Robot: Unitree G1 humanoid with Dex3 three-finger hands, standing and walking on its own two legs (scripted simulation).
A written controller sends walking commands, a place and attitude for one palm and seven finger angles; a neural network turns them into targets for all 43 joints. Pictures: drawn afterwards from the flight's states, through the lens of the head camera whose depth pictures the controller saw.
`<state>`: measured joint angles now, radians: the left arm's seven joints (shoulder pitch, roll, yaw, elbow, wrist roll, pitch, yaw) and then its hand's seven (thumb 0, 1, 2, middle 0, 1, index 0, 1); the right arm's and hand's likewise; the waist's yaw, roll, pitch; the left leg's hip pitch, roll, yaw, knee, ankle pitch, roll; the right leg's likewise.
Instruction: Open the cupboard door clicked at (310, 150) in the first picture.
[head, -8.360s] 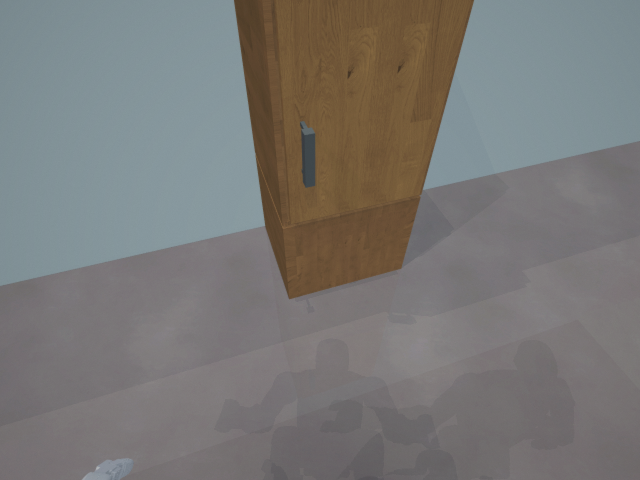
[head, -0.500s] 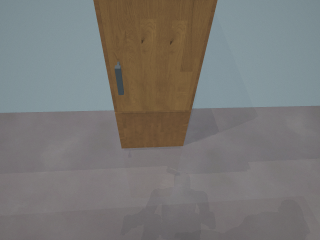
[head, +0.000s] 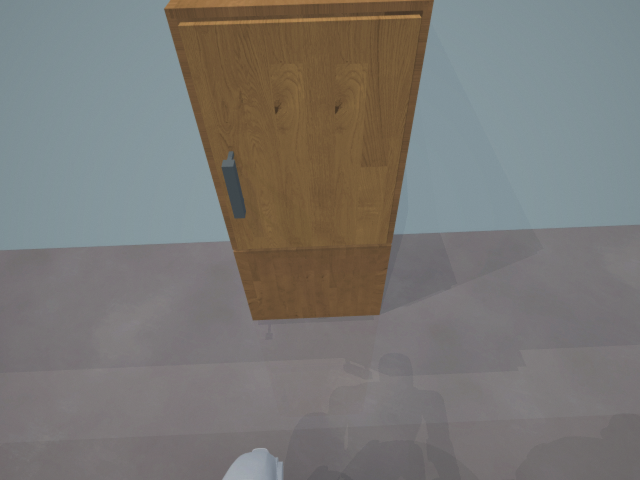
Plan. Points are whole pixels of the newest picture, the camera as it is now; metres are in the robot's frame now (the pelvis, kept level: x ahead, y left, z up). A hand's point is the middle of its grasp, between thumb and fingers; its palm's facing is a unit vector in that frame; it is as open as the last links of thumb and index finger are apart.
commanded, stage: take the last steps up to it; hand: left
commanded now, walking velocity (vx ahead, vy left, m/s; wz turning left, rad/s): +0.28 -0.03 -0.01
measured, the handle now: (235, 184) +0.74 +0.25 -0.10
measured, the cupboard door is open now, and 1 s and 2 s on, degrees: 0 0 0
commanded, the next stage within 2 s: come to a stop and stand still in 0.36 s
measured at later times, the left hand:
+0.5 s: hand (182, 437) +0.22 +0.24 -0.17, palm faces +0.03 -0.98 -0.18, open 7.4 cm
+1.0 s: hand (194, 423) +0.24 +0.23 -0.18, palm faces +0.02 -0.97 -0.23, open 7.3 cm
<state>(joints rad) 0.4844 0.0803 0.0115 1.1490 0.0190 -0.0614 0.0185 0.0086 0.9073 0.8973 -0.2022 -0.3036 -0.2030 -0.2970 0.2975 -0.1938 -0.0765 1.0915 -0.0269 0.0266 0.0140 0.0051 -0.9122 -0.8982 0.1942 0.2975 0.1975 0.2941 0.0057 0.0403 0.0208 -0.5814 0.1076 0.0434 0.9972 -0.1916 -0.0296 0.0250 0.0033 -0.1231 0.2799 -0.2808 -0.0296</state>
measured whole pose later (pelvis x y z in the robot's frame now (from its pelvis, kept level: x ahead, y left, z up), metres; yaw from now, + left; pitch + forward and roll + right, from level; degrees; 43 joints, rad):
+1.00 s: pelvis +0.15 +0.05 -0.02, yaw -1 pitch -1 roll +1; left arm 0.14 0.17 0.05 0.98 0.04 0.04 0.04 0.00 0.91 0.90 -0.21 -0.30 -0.21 -0.30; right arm 0.23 -0.18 -0.07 1.02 -0.01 0.04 -0.01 0.00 -0.91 -0.90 0.20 0.30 0.20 0.29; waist 0.00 -0.01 0.08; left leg -0.29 0.01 0.04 0.76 -0.45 -0.03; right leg -0.40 -0.10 -0.08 0.53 -0.10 0.02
